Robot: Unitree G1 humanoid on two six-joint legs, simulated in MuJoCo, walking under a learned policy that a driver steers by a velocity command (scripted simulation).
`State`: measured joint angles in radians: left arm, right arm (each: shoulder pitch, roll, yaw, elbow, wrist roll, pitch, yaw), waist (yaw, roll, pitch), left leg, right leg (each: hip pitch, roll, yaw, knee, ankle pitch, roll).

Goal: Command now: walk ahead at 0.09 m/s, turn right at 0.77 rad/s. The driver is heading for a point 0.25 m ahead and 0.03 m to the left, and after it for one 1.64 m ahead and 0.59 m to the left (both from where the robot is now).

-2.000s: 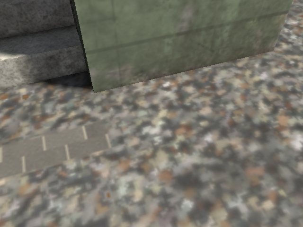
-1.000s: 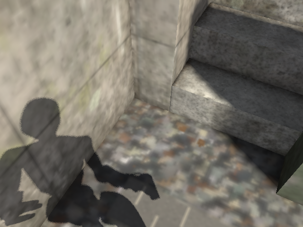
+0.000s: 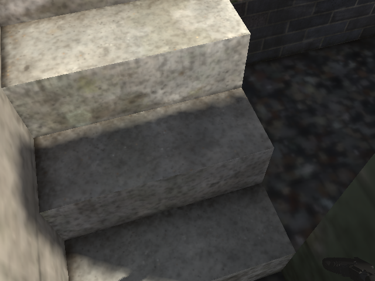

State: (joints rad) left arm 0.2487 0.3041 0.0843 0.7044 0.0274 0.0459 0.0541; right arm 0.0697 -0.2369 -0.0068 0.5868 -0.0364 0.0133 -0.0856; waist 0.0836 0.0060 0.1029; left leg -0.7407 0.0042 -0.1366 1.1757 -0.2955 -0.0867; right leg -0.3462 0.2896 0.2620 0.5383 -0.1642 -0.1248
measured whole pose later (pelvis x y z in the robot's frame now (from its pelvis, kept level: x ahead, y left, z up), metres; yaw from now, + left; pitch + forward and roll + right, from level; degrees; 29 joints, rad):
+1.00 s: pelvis +0.11 -0.01 +0.01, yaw +35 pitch +3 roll +1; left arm 0.31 0.21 0.02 0.67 0.04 -0.05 0.10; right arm 0.12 -0.22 -0.08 0.64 -0.05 0.05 -0.02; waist 0.06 0.08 -0.01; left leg -0.73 -0.06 -0.03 1.49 -0.20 -0.01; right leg -0.07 0.03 -0.25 0.40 -0.38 -0.09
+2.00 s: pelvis +0.16 -0.04 +0.02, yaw +7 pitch +1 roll +1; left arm 0.12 0.24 0.05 0.62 0.02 0.08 0.05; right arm 0.22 -0.20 -0.01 0.67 0.02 0.00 -0.01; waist -0.01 0.05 0.01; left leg -0.38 0.02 0.01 0.83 -0.25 -0.02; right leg -0.26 0.05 0.25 0.43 -0.19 0.04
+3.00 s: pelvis +0.23 +0.08 +0.04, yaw +30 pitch +5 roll -5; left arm 0.04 0.16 -0.03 0.49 0.04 0.10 0.05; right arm 0.17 -0.29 -0.03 0.64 -0.05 -0.04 -0.08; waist 0.03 -0.07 0.07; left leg -0.07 0.12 0.05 0.12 -0.14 -0.01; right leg -0.99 0.03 -0.04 1.66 -0.61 -0.05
